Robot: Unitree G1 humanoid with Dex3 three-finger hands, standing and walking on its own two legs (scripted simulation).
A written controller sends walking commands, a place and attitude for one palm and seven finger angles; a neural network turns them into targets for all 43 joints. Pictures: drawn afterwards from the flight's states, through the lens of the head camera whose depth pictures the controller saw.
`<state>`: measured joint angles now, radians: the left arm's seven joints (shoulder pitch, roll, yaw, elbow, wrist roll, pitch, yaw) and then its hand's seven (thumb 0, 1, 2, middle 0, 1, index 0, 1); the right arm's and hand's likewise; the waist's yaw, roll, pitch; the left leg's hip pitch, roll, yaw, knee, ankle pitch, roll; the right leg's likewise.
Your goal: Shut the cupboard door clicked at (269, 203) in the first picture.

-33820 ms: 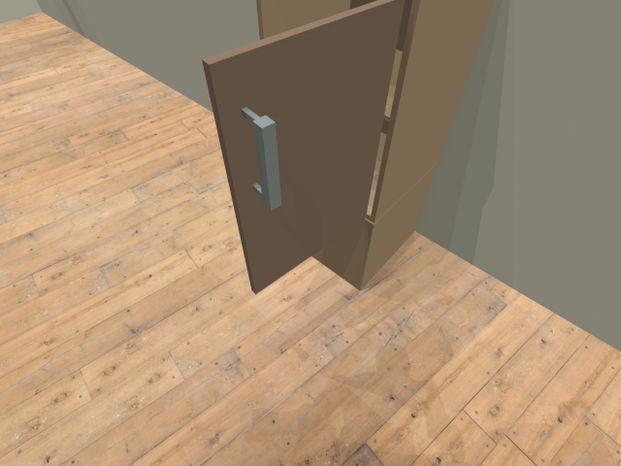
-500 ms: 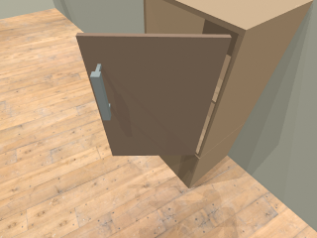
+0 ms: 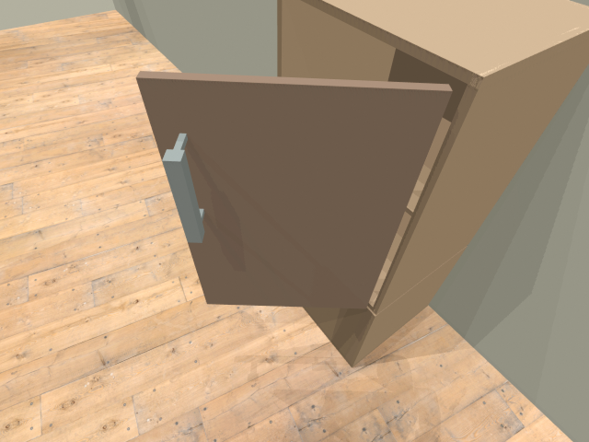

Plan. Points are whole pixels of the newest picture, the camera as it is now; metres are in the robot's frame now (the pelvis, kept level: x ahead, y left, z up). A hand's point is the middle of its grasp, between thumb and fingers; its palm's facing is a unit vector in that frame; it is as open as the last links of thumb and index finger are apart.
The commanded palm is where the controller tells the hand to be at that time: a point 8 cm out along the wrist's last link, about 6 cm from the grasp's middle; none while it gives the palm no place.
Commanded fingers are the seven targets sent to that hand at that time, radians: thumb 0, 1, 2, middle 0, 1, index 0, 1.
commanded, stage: come to a stop and stand still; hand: left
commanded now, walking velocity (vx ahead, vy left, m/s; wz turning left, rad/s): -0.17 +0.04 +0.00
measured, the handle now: (189, 191) +0.45 +0.20 +0.08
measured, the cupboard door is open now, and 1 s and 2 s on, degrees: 53 53 53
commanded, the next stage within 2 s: look again from close up in 1.62 s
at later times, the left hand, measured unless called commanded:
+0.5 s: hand out of the picture +0.02 +0.19 -0.17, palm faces +0.02 -0.97 -0.26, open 7.4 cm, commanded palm none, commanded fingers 0.00 0.90 0.90 -0.20 -0.30 -0.20 -0.30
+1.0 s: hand out of the picture -0.05 +0.17 -0.17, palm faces -0.02 -0.97 -0.22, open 7.4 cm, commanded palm none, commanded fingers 0.00 0.90 0.90 -0.20 -0.30 -0.20 -0.30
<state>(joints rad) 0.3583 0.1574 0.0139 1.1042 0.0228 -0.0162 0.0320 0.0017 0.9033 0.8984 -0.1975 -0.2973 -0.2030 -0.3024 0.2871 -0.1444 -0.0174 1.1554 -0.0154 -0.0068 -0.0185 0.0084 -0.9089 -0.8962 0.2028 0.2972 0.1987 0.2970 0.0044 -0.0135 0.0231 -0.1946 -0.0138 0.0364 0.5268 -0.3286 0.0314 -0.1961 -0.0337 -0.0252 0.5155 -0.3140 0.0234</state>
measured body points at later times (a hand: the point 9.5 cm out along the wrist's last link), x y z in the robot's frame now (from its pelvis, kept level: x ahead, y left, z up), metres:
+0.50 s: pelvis -0.04 +0.00 +0.00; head -0.04 +0.00 +0.45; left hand +0.02 +0.25 -0.15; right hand +0.03 -0.23 -0.15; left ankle -0.03 +0.10 -0.73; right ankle -0.03 -0.13 -0.73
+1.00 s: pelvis -0.05 -0.02 +0.00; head -0.03 -0.03 +0.45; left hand -0.04 +0.22 -0.15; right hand -0.07 -0.26 -0.16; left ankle -0.03 +0.10 -0.73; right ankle -0.03 -0.13 -0.73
